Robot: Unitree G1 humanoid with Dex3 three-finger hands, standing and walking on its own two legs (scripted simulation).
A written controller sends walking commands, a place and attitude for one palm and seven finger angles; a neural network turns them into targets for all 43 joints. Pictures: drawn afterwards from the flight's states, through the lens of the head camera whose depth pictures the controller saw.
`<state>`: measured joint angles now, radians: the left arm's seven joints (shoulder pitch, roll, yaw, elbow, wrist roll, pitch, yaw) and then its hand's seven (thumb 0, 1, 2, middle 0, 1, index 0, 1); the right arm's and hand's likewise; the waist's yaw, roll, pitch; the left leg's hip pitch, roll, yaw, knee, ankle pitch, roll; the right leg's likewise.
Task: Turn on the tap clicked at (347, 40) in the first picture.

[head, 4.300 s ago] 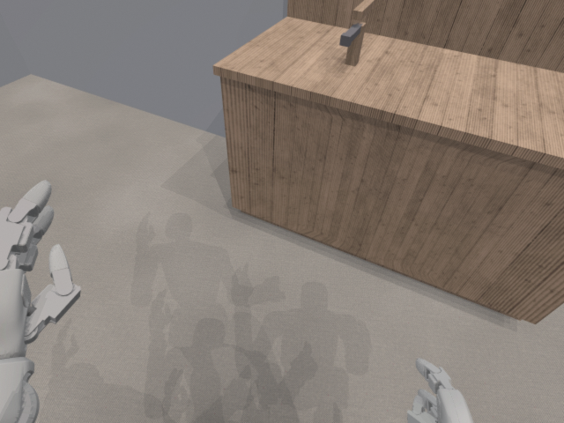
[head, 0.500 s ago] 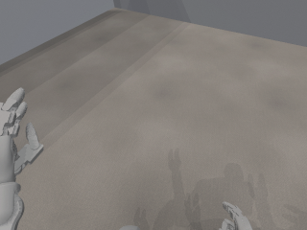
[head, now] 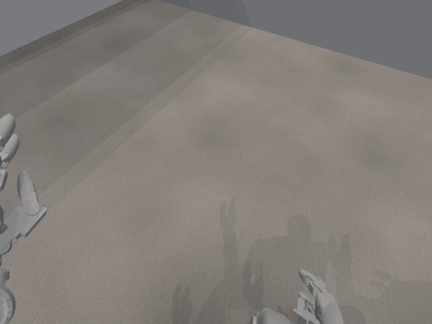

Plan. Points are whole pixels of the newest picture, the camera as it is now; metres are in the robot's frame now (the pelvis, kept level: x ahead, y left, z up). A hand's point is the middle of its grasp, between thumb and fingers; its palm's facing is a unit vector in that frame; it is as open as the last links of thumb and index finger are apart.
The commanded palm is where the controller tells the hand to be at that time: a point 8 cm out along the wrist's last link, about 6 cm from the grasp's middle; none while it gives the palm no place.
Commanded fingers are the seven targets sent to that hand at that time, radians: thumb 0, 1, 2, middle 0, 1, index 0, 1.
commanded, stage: turn to face it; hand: left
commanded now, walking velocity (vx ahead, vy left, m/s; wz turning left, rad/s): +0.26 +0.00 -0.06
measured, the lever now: out of the picture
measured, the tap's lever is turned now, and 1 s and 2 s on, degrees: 0 0 0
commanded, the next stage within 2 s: none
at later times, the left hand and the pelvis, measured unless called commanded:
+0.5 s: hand (130, 134) +0.35 +0.16 +0.19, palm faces +0.25 -0.86 -0.44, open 7.5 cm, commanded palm +0.30 +0.21 +0.18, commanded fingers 0.00 0.90 0.90 -0.20 -0.30 -0.20 -0.30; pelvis +0.10 -0.04 -0.01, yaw -9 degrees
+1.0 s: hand (222, 132) +0.38 +0.02 +0.17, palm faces -0.08 -0.82 -0.57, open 7.5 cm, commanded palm +0.34 +0.11 +0.18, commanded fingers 0.00 0.90 0.90 -0.20 -0.30 -0.20 -0.30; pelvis +0.07 -0.07 -0.02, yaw -27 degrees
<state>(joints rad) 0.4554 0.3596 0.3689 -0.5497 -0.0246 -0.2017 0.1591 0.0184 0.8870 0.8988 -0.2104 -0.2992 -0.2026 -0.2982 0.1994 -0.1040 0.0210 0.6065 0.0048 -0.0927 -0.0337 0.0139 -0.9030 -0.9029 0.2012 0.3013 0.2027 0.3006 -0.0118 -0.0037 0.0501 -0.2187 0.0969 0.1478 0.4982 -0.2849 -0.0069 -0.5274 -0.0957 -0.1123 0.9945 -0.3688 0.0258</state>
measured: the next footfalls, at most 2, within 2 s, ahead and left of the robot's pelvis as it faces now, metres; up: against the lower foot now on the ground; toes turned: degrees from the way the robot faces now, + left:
right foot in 0.14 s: +0.18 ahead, -0.12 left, +0.00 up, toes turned -11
left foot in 0.56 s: +0.19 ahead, +0.10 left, +0.00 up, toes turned -4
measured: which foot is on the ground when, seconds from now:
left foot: down 0.00-0.14, up 0.16-0.54, down 0.56-0.92, up 0.94-1.00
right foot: up 0.00-0.12, down 0.14-0.58, up 0.60-0.88, down 0.90-1.00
